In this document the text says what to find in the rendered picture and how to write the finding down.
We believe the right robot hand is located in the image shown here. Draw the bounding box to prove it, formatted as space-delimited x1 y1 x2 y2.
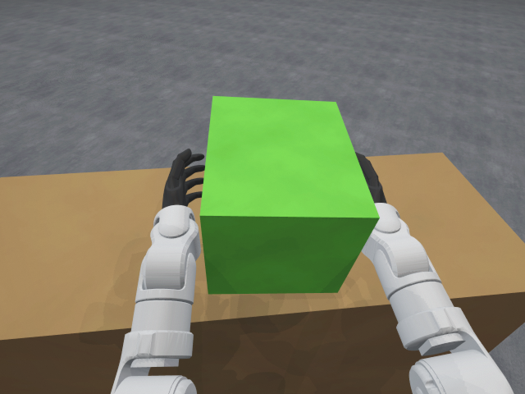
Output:
355 152 387 204

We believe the right robot forearm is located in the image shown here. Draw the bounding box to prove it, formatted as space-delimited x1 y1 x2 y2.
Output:
361 203 514 394

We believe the right robot upper arm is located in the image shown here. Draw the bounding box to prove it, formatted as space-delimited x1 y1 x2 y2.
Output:
409 350 511 394

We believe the left robot upper arm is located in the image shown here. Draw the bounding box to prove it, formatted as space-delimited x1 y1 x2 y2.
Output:
114 375 197 394

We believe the pedestal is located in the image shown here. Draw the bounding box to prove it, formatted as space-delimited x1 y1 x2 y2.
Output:
0 153 525 394

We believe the carton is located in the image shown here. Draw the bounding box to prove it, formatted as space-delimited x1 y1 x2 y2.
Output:
200 96 380 294

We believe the left robot hand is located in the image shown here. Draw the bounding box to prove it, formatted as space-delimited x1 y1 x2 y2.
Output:
162 149 205 208

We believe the left robot forearm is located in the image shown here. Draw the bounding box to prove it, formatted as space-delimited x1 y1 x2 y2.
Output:
111 205 201 394

